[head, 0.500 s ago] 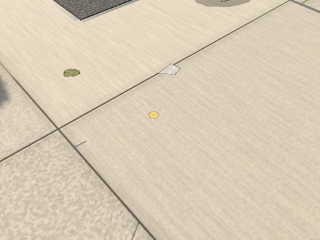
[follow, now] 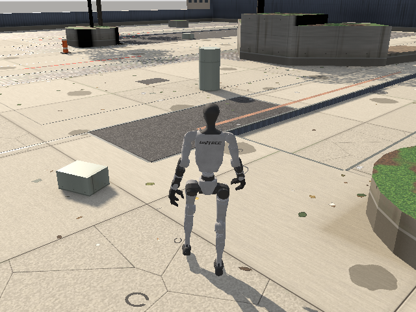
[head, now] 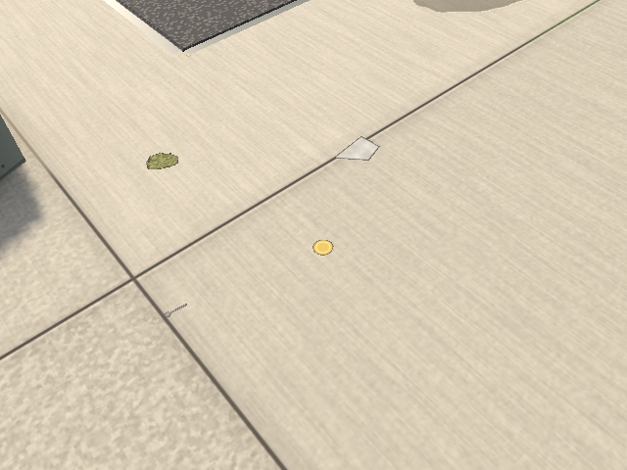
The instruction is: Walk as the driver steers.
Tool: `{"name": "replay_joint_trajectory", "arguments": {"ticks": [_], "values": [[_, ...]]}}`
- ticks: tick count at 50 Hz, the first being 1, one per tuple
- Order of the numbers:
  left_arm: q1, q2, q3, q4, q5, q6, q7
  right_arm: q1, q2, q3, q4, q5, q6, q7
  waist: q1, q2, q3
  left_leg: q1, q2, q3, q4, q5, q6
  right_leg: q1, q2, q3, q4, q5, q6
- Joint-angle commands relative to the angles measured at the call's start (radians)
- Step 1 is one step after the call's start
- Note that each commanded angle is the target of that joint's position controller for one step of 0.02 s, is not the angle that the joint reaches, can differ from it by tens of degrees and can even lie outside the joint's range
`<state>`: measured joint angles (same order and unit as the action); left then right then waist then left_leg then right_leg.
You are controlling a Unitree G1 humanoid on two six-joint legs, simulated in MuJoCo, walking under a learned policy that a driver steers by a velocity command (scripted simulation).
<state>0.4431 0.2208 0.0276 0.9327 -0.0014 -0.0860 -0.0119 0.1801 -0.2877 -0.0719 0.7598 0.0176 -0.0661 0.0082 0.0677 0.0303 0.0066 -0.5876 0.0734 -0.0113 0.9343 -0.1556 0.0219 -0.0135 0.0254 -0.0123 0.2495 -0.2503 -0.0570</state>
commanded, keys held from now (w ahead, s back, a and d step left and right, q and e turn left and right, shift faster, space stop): w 0.60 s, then no key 0.12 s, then e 0.28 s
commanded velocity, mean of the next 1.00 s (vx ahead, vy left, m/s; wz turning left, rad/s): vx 0.38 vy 0.00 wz -0.07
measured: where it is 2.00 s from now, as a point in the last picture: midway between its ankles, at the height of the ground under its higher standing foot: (357, 456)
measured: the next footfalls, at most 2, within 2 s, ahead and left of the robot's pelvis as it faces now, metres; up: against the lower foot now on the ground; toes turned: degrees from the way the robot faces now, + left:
left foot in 0.26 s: +0.32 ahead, +0.14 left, +0.00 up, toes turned +1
right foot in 0.76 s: +0.62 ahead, -0.09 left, +0.00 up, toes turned -1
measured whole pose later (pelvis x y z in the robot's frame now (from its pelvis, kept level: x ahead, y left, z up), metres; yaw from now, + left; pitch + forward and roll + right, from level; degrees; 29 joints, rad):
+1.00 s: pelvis +0.49 +0.00 -0.01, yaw -5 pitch +2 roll +1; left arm 0.17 0.28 0.05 0.78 0.01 -0.03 -0.01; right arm 0.15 -0.31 -0.05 0.85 0.00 -0.01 -0.05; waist 0.02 0.02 0.07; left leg -0.53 0.02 -0.06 0.99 -0.42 -0.05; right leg -0.39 0.07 0.04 0.42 -0.06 -0.07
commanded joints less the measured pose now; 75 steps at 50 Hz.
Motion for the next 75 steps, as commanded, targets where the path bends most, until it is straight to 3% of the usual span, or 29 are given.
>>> {"name": "replay_joint_trajectory", "arguments": {"ticks": [1, 8, 10, 12, 13, 14, 15, 16, 18, 19, 22, 32, 35, 37, 38, 39, 40, 41, 42, 44, 48, 54, 60, 61, 62, 63, 64, 67, 75], "values": [[0.016, 0.165, 0.028, -0.038, 0.001, 0.001, 0.017, -0.17, 0.004, 0.014, -0.107, 0.0, -0.019, 0.012, 0.017, -0.109, 0.086, -0.143, 0.0, 0.023, -0.178, 0.123, -0.028, 0.029, -0.21, 0.146, -0.13, 0.288, -0.119], [0.055, 0.192, 0.038, -0.005, -0.018, 0.012, 0.025, -0.309, -0.03, 0.019, -0.16, 0.012, -0.034, 0.044, 0.01, -0.122, 0.143, -0.041, -0.034, 0.025, -0.401, 0.181, 0.016, 0.067, -0.276, 0.108, -0.113, 0.354, -0.114], [0.033, 0.216, 0.048, -0.009, -0.015, 0.019, 0.027, -0.252, -0.068, 0.004, -0.148, 0.007, -0.037, 0.044, -0.042, -0.142, 0.078, 0.071, -0.07, 0.047, -0.414, 0.121, 0.052, 0.118, -0.284, 0.091, -0.01, 0.638, -0.092], [0.007, 0.217, 0.048, -0.02, -0.004, 0.034, 0.029, 0.022, -0.137, -0.034, -0.068, 0.008, -0.03, 0.027, -0.185, -0.147, -0.107, 0.445, -0.114, 0.079, -0.422, 0.117, 0.109, 0.049, -0.225, 0.038, 0.315, 0.896, -0.051], [0.015, 0.18, 0.032, -0.047, 0.014, 0.034, 0.032, 0.215, -0.201, -0.05, -0.027, -0.005, -0.023, 0.013, -0.244, -0.038, -0.261, 0.787, 0.08, -0.147, -0.382, 0.071, 0.171, -0.2, -0.173, 0.02, 0.632, 0.579, -0.024], [0.169, 0.016, -0.012, -0.052, 0.005, 0.013, 0.018, 0.254, -0.259, -0.056, -0.001, -0.013, -0.025, 0.023, -0.143, 0.26, -0.424, 1.07, 0.323, -0.68, -0.534, -0.212, 0.342, -0.554, 0.037, 0.066, 0.979, -0.264, 0.033], [0.082, 0.14, 0.016, -0.045, -0.027, -0.013, 0.011, 0.229, -0.149, -0.03, 0.003, -0.006, -0.025, 0.023, -0.186, 0.167, -0.35, 0.995, 0.295, -0.761, -0.657, -0.353, 0.309, -0.667, -0.002, 0.172, 1.088, -0.303, 0.018], [-0.044, 0.199, 0.035, -0.09, -0.052, -0.027, 0.009, 0.136, -0.115, -0.018, -0.003, -0.003, -0.027, 0.019, -0.167, 0.12, -0.164, 0.837, 0.261, -0.59, -0.677, -0.293, 0.257, -0.729, -0.055, 0.136, 1.09, -0.214, 0.005], [-0.121, 0.179, 0.038, -0.104, -0.028, -0.032, 0.02, 0.019, -0.079, -0.006, -0.013, -0.018, -0.035, 0.023, -0.1, -0.004, -0.041, 0.563, 0.181, -0.365, -0.722, -0.029, 0.219, -0.644, -0.138, 0.103, 0.987, -0.059, 0.01], [-0.095, 0.163, 0.04, -0.099, -0.021, -0.022, 0.019, 0.0, -0.06, 0.0, -0.009, -0.03, -0.04, 0.025, -0.063, 0.025, -0.04, 0.494, 0.15, -0.299, -0.749, 0.028, 0.212, -0.58, -0.164, 0.112, 0.958, -0.021, 0.013], [-0.087, 0.119, 0.035, -0.103, -0.013, 0.009, 0.022, 0.012, -0.065, -0.001, 0.023, -0.016, -0.056, 0.027, -0.032, 0.032, -0.008, 0.389, 0.131, -0.206, -0.814, 0.091, 0.232, -0.554, -0.186, 0.092, 0.872, 0.004, 0.038], [-0.459, 0.096, 0.013, -0.23, -0.005, -0.011, -0.009, 0.189, -0.137, -0.004, 0.122, -0.003, -0.026, -0.007, -0.144, -0.001, 0.079, 0.479, 0.099, -0.05, -0.787, 0.256, 0.178, -0.579, -0.111, 0.019, 0.316, 0.397, 0.061], [-0.452, 0.128, 0.023, -0.244, 0.002, -0.02, -0.027, 0.196, -0.147, -0.005, 0.142, -0.007, 0.0, -0.015, -0.117, 0.037, 0.029, 0.589, 0.131, -0.06, -0.662, 0.426, 0.136, -0.523, -0.077, 0.031, 0.252, 0.333, 0.024], [-0.308, 0.172, 0.042, -0.2, 0.01, -0.022, -0.028, 0.139, -0.163, -0.009, 0.133, -0.008, 0.012, -0.022, -0.03, 0.051, -0.057, 0.617, 0.103, -0.038, -0.502, 0.588, 0.094, -0.35, -0.034, 0.004, 0.208, 0.328, -0.013], [-0.204, 0.221, 0.059, -0.168, 0.016, -0.024, -0.023, 0.152, -0.146, -0.002, 0.126, -0.017, 0.014, -0.025, 0.007, 0.005, -0.14, 0.574, 0.04, 0.006, -0.334, 0.557, 0.052, -0.174, -0.057, 0.012, 0.193, 0.541, -0.04], [-0.113, 0.298, 0.07, -0.158, 0.035, -0.017, -0.016, 0.237, -0.083, 0.021, 0.11, -0.05, 0.005, -0.025, -0.013, -0.163, -0.296, 0.327, -0.038, 0.042, -0.033, 0.174, -0.001, 0.169, -0.257, 0.225, 0.311, 0.951, -0.14], [-0.103, 0.28, 0.06, -0.15, 0.025, -0.003, -0.02, 0.379, -0.006, 0.049, 0.148, -0.042, -0.002, -0.012, -0.054, -0.334, -0.44, 0.092, -0.148, -0.002, 0.253, -0.512, -0.055, 0.378, -0.437, 0.529, 0.269, 1.03, -0.315], [-0.112, 0.221, 0.05, -0.164, 0.001, 0.013, -0.025, 0.335, -0.113, 0.024, 0.158, -0.023, -0.002, -0.006, -0.022, -0.202, -0.442, 0.061, -0.108, -0.089, 0.335, -0.517, -0.057, 0.308, -0.386, 0.542, 0.208, 0.823, -0.296], [-0.209, 0.214, 0.048, -0.189, -0.008, 0.021, -0.022, 0.212, -0.136, 0.014, 0.115, -0.002, 0.003, -0.011, -0.027, -0.146, -0.285, -0.015, -0.076, -0.067, 0.349, -0.457, -0.058, 0.175, -0.344, 0.452, 0.169, 0.685, -0.256], [-0.309, 0.205, 0.048, -0.213, 0.001, 0.032, -0.01, 0.112, -0.128, 0.006, 0.09, -0.012, 0.03, -0.038, -0.059, -0.055, -0.13, -0.003, -0.028, -0.058, 0.275, -0.337, -0.066, -0.094, -0.282, 0.358, 0.088, 0.521, -0.214], [-0.329, 0.217, 0.062, -0.228, 0.02, 0.043, 0.002, 0.131, -0.086, 0.007, 0.08, -0.023, 0.059, -0.062, -0.106, -0.139, -0.121, 0.138, -0.048, -0.048, 0.074, -0.265, -0.072, -0.291, -0.216, 0.299, 0.025, 0.398, -0.206], [-0.307, 0.242, 0.079, -0.238, -0.002, 0.074, 0.036, 0.014, -0.093, 0.002, 0.041, -0.021, 0.067, -0.063, -0.072, -0.161, -0.113, 0.17, -0.079, -0.072, -0.135, -0.135, -0.087, -0.334, -0.18, 0.365, -0.001, 0.012, -0.172], [-0.306, 0.229, 0.079, -0.255, -0.018, 0.107, 0.051, 0.055, -0.108, -0.007, 0.044, -0.007, 0.031, -0.041, -0.11, -0.173, -0.101, 0.349, -0.097, -0.056, -0.51, -0.041, -0.048, -0.303, -0.131, 0.449, 0.097, 0.064, -0.106], [-0.275, 0.195, 0.07, -0.256, -0.021, 0.111, 0.053, 0.088, -0.16, -0.021, 0.047, -0.018, 0.029, -0.043, -0.109, -0.112, -0.118, 0.458, 0.015, -0.125, -0.589, -0.013, -0.007, -0.373, -0.08, 0.402, 0.188, -0.024, -0.054], [-0.226, 0.129, 0.057, -0.274, -0.017, 0.108, 0.047, 0.046, -0.256, -0.042, 0.03, -0.043, 0.043, -0.051, -0.044, 0.16, -0.108, 0.537, 0.245, -0.361, -0.626, 0.104, 0.111, -0.547, 0.077, 0.214, 0.425, -0.254, 0.013], [-0.246, 0.199, 0.078, -0.287, -0.01, 0.095, 0.045, 0.017, -0.228, -0.039, 0.013, -0.074, 0.046, -0.046, -0.065, 0.241, -0.089, 0.448, 0.347, -0.49, -0.667, 0.21, 0.228, -0.62, 0.094, 0.144, 0.641, -0.363, 0.057], [-0.223, 0.261, 0.1, -0.267, -0.01, 0.096, 0.044, -0.038, -0.172, -0.023, -0.015, -0.069, 0.042, -0.048, -0.048, 0.145, -0.081, 0.429, 0.313, -0.413, -0.651, 0.232, 0.226, -0.6, 0.054, 0.171, 0.777, -0.305, 0.074], [-0.17, 0.219, 0.102, -0.228, -0.008, 0.135, 0.053, -0.109, -0.111, -0.005, -0.034, -0.026, 0.042, -0.053, -0.036, 0.101, -0.046, 0.444, 0.196, -0.201, -0.615, 0.253, 0.152, -0.632, 0.032, 0.138, 0.943, -0.167, 0.13], [-0.312, 0.144, 0.063, -0.343, -0.019, 0.135, 0.021, -0.029, -0.183, -0.03, -0.011, -0.028, 0.071, -0.063, -0.12, 0.147, -0.063, 0.542, 0.223, -0.051, -0.617, 0.33, 0.196, -0.528, -0.057, 0.013, 0.628, -0.127, 0.16]]}}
